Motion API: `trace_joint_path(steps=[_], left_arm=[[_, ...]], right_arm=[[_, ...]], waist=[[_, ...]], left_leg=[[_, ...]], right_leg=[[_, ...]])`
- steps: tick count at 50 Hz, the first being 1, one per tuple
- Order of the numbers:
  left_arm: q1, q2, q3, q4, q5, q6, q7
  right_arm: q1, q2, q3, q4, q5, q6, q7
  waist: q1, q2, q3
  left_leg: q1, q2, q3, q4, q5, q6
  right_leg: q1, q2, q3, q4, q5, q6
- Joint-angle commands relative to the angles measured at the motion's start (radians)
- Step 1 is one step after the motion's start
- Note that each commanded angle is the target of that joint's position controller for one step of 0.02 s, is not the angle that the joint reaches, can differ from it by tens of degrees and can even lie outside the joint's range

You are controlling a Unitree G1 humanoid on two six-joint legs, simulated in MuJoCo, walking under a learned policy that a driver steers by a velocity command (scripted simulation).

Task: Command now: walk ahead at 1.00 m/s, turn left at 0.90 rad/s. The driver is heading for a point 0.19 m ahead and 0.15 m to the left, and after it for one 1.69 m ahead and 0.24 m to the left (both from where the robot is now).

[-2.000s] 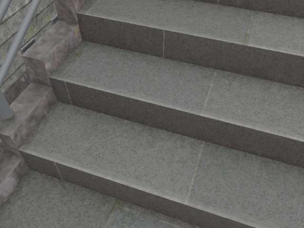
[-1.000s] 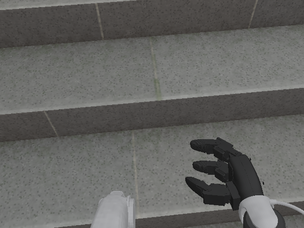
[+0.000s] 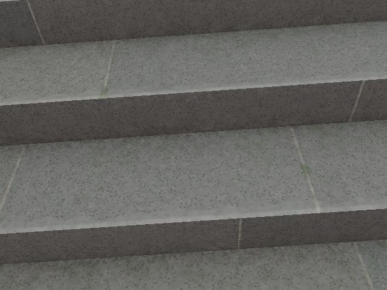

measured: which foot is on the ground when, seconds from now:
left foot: down 0.00-0.26, up 0.28-0.66, down 0.68-1.00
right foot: up 0.00-0.26, down 0.28-0.70, up 0.72-1.00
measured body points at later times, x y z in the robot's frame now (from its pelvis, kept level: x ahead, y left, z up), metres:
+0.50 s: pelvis +0.42 +0.00 +0.24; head +0.42 -0.01 +0.69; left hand +0.29 +0.24 +0.11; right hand +0.77 -0.07 +0.24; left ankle +0.39 +0.11 -0.21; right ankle +0.40 -0.15 -0.47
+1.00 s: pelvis +0.80 +0.20 +0.43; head +0.80 +0.20 +0.88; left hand +0.98 +0.47 +0.41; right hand +0.83 -0.06 +0.29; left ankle +0.66 +0.22 -0.31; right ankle +0.93 +0.12 +0.02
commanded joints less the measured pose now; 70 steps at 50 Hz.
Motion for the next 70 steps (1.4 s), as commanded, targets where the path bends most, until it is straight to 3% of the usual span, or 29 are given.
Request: trace_joint_path(steps=[1, 6, 9, 11, 13, 14, 15, 18, 21, 24, 30, 32, 34, 35, 36, 37, 41, 46, 49, 52, 55, 56, 57, 58, 59, 60, 65, 68, 70], left_arm=[[-0.217, -0.026, -0.032, -0.304, 0.036, -0.030, 0.012], [-0.448, -0.093, -0.084, -0.443, 0.029, 0.042, 0.081], [-0.588, -0.088, -0.114, -0.536, 0.048, 0.052, 0.071], [-0.280, -0.034, -0.060, -0.433, -0.029, 0.051, 0.084], [0.175, 0.146, 0.045, -0.295, -0.038, 0.075, 0.102], [0.225, 0.236, 0.078, -0.205, -0.025, 0.063, 0.087], [0.088, 0.269, 0.085, -0.198, -0.011, 0.057, 0.098], [-0.143, -0.024, 0.023, -0.105, -0.029, 0.018, 0.058], [0.021, -0.065, 0.022, 0.125, -0.008, -0.008, 0.028], [-0.069, -0.027, 0.020, 0.152, -0.004, -0.030, 0.023], [0.191, 0.090, 0.025, 0.277, -0.037, -0.010, 0.043], [0.185, 0.212, 0.028, 0.186, -0.102, -0.029, 0.070], [0.074, 0.429, 0.111, 0.119, -0.092, -0.050, 0.044], [0.072, 0.316, 0.108, 0.072, -0.077, -0.051, 0.030], [0.037, 0.153, 0.082, -0.029, -0.084, -0.050, -0.014], [-0.006, 0.102, 0.077, -0.075, -0.069, -0.056, -0.008], [-0.090, -0.126, -0.012, -0.178, -0.009, 0.008, 0.026], [-0.300, -0.211, -0.053, -0.227, -0.066, 0.090, 0.052], [-0.522, -0.190, -0.083, -0.341, -0.062, 0.106, 0.065], [-0.317, -0.033, -0.049, -0.256, -0.045, 0.124, 0.041], [-0.032, 0.067, -0.003, -0.175, -0.067, 0.138, 0.049], [0.024, 0.145, 0.025, -0.145, -0.061, 0.118, 0.040], [-0.023, 0.182, 0.062, -0.154, -0.059, 0.089, 0.022], [-0.085, 0.249, 0.088, -0.104, -0.059, 0.088, 0.025], [-0.147, 0.227, 0.082, -0.134, -0.067, 0.107, 0.044], [-0.118, 0.204, 0.081, -0.099, -0.058, 0.099, 0.052], [-0.066, 0.113, 0.041, 0.030, -0.039, 0.038, 0.032], [0.085, 0.171, 0.049, 0.118, -0.021, 0.007, 0.044], [0.012, 0.191, 0.070, 0.082, -0.061, 0.037, 0.066]], right_arm=[[0.094, -0.117, -0.058, 0.039, -0.041, -0.041, -0.011], [0.201, -0.123, -0.044, 0.140, -0.032, -0.108, 0.005], [0.264, -0.170, -0.060, 0.153, -0.006, -0.093, -0.023], [0.165, -0.231, -0.087, 0.082, 0.033, -0.106, -0.035], [-0.044, -0.351, -0.149, 0.016, 0.020, -0.158, 0.008], [-0.122, -0.209, -0.125, 0.003, -0.014, -0.196, 0.044], [-0.067, -0.051, -0.084, -0.097, -0.036, -0.197, 0.055], [-0.026, 0.032, -0.035, -0.134, -0.090, -0.116, 0.044], [-0.112, 0.142, 0.017, -0.190, -0.048, -0.049, 0.035], [-0.239, 0.070, 0.010, -0.249, -0.018, -0.011, 0.019], [-0.448, 0.087, 0.058, -0.338, -0.023, -0.004, 0.002], [-0.240, 0.014, 0.038, -0.244, 0.000, -0.012, 0.034], [0.140, -0.046, -0.011, -0.201, -0.009, 0.009, 0.011], [0.122, -0.170, -0.059, -0.178, -0.027, 0.003, 0.020], [0.140, -0.277, -0.098, -0.130, -0.050, -0.015, 0.012], [0.132, -0.255, -0.109, -0.126, -0.072, -0.022, 0.008], [0.099, 0.015, -0.038, 0.118, -0.041, -0.100, 0.025], [0.286, 0.044, -0.003, 0.303, -0.062, -0.141, 0.039], [0.265, 0.030, 0.019, 0.318, -0.028, -0.133, 0.024], [0.209, -0.094, 0.022, 0.244, 0.021, -0.140, -0.021], [0.137, -0.354, -0.065, 0.143, 0.045, -0.156, -0.050], [0.106, -0.312, -0.069, 0.093, 0.053, -0.131, -0.029], [0.071, -0.230, -0.068, 0.036, 0.007, -0.129, -0.005], [0.068, -0.057, -0.027, -0.066, -0.052, -0.143, 0.038], [0.105, -0.011, -0.008, -0.141, -0.097, -0.161, 0.045], [0.028, -0.010, -0.003, -0.190, -0.091, -0.160, 0.041], [-0.144, 0.106, 0.077, -0.322, -0.083, -0.085, -0.022], [-0.376, 0.110, 0.094, -0.441, -0.082, -0.083, -0.047], [-0.356, 0.097, 0.114, -0.478, -0.092, -0.082, -0.030]], waist=[[0.001, -0.098, 0.114], [0.014, -0.049, 0.245], [-0.021, -0.097, 0.126], [0.124, -0.014, -0.167], [0.404, 0.031, -0.453], [0.387, -0.254, -0.445], [0.187, -0.489, -0.381], [-0.015, -0.023, -0.056], [-0.045, -0.028, 0.126], [-0.102, -0.024, 0.235], [-0.071, -0.017, 0.200], [-0.122, -0.008, -0.131], [-0.327, -0.278, -0.335], [-0.264, -0.217, -0.389], [-0.205, 0.173, -0.432], [-0.189, 0.045, -0.515], [0.027, -0.099, 0.001], [0.025, 0.030, 0.162], [0.068, -0.021, 0.248], [0.129, 0.003, 0.044], [0.257, 0.232, -0.237], [0.251, 0.213, -0.255], [0.223, 0.097, -0.195], [0.076, -0.288, -0.079], [0.018, -0.130, -0.228], [0.032, -0.038, -0.147], [-0.097, 0.051, 0.275], [-0.025, -0.001, 0.265], [-0.062, 0.075, 0.135]], left_leg=[[0.327, 0.276, -0.893, -0.819, 0.174, 0.171], [0.188, 0.231, -0.582, -0.873, 0.464, 0.067], [0.142, 0.209, -0.482, -1.105, 0.586, 0.076], [-0.119, 0.201, -0.451, -0.943, 1.599, 0.067], [0.189, 0.231, -0.484, -0.328, 2.004, -0.017], [0.144, 0.058, -0.368, 0.160, 1.052, -0.068], [-0.134, -0.007, -0.359, 0.517, 0.429, -0.111], [-0.331, 0.180, -0.254, 0.847, 0.507, -0.050], [-0.593, 0.195, -0.281, 1.076, 0.318, -0.016], [-0.547, 0.221, -0.250, 0.805, 0.244, -0.047], [-0.434, 0.202, 0.078, 0.414, 0.037, 0.001], [0.352, 0.059, 0.190, 0.224, 0.277, -0.029], [0.520, 0.062, 0.012, -0.145, 0.125, -0.019], [0.657, 0.138, -0.246, -0.277, 0.059, 0.016], [0.811, 0.461, -0.866, -0.641, 0.237, 0.130], [0.820, 0.516, -1.030, -0.759, 0.229, 0.084], [0.394, 0.442, -0.536, -0.738, 0.369, 0.004], [0.397, 0.464, -0.208, -0.896, 0.448, -0.080], [0.233, 0.386, -0.018, -1.095, 0.445, -0.179], [0.216, 0.336, 0.184, -1.100, 1.428, -0.149], [0.578, 0.487, 0.104, -0.592, 2.419, -0.102], [0.601, 0.471, 0.068, -0.315, 2.368, -0.085], [0.444, 0.352, 0.019, 0.133, 1.499, -0.109], [-0.087, 0.103, -0.046, 0.624, 0.350, -0.193], [-0.216, 0.134, -0.207, 0.864, 0.387, -0.160], [-0.297, 0.145, -0.210, 1.001, 0.383, -0.163], [-0.562, 0.246, -0.180, 0.983, 0.088, -0.151], [-0.710, 0.284, -0.145, 0.914, -0.104, -0.143], [-0.042, 0.299, -0.066, 0.250, 0.039, -0.129]], right_leg=[[-0.690, 0.081, 0.059, 0.589, -0.156, -0.004], [-0.852, 0.007, 0.001, 0.498, -0.517, -0.024], [-0.501, -0.025, -0.079, -0.072, -0.520, -0.036], [0.455, 0.124, -0.181, -0.299, -0.349, -0.013], [0.621, 0.086, -0.050, -0.618, -0.402, -0.047], [0.659, -0.020, 0.124, -0.825, -0.458, -0.084], [0.591, -0.283, 0.732, -1.211, -0.210, -0.167], [0.269, -0.301, 0.635, -1.237, -0.769, -0.161], [0.232, -0.263, 0.241, -1.298, -0.415, -0.056], [0.095, -0.237, -0.092, -1.483, -0.153, 0.012], [0.270, -0.122, -0.328, -1.710, 0.383, -0.057], [0.160, -0.163, -0.296, -1.517, 1.466, -0.109], [0.438, -0.238, -0.202, -0.997, 1.769, -0.121], [0.320, -0.160, -0.107, -0.655, 1.114, -0.083], [-0.107, 0.143, -0.036, -0.048, -0.096, -0.013], [-0.208, 0.149, 0.210, 0.311, -0.046, -0.043], [-0.521, 0.025, 0.110, 0.524, -0.092, -0.099], [-0.919, 0.103, 0.066, 0.780, -0.315, -0.159], [-0.824, 0.094, -0.026, 0.358, -0.316, -0.168], [-0.218, 0.133, -0.287, -0.018, -0.230, -0.142], [0.080, 0.181, -0.283, -0.312, -0.360, -0.154], [0.163, 0.240, -0.228, -0.533, -0.439, -0.171], [0.248, 0.216, 0.052, -0.892, -0.370, -0.240], [0.407, 0.077, 0.435, -0.980, 0.300, -0.342], [0.439, 0.001, 0.715, -1.157, -0.067, -0.422], [0.351, -0.037, 0.833, -1.313, -0.417, -0.411], [-0.083, 0.031, 0.439, -1.373, -0.165, -0.243], [0.010, 0.019, 0.404, -1.461, -0.080, -0.238], [-0.228, 0.075, 0.268, -1.673, 0.147, -0.239]])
